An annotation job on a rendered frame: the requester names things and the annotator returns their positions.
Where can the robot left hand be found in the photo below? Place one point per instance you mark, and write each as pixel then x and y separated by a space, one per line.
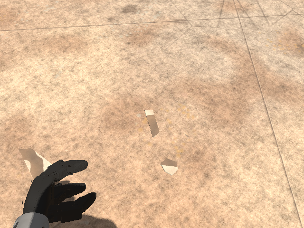
pixel 44 197

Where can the left robot forearm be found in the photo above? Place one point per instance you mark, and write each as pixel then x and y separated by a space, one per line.
pixel 31 220

